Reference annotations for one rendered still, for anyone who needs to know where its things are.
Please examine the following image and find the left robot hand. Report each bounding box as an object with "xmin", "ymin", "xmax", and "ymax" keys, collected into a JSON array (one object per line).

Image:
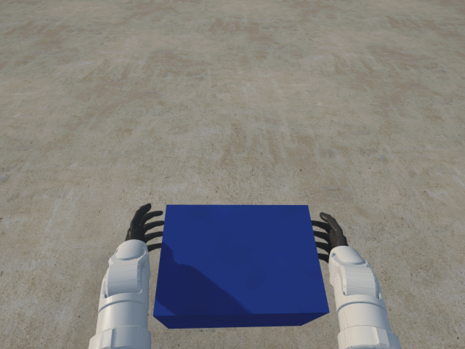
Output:
[{"xmin": 125, "ymin": 203, "xmax": 164, "ymax": 252}]

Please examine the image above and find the robot left forearm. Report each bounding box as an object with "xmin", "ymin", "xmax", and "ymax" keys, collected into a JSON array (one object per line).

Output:
[{"xmin": 89, "ymin": 239, "xmax": 151, "ymax": 349}]

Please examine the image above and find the carton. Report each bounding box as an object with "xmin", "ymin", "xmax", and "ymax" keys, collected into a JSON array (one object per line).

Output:
[{"xmin": 153, "ymin": 204, "xmax": 330, "ymax": 329}]

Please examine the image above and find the robot right forearm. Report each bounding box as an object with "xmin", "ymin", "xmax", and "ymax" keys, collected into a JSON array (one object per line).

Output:
[{"xmin": 328, "ymin": 246, "xmax": 402, "ymax": 349}]

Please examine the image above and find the right robot hand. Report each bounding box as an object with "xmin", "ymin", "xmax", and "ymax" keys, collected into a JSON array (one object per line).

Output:
[{"xmin": 311, "ymin": 212, "xmax": 348, "ymax": 263}]

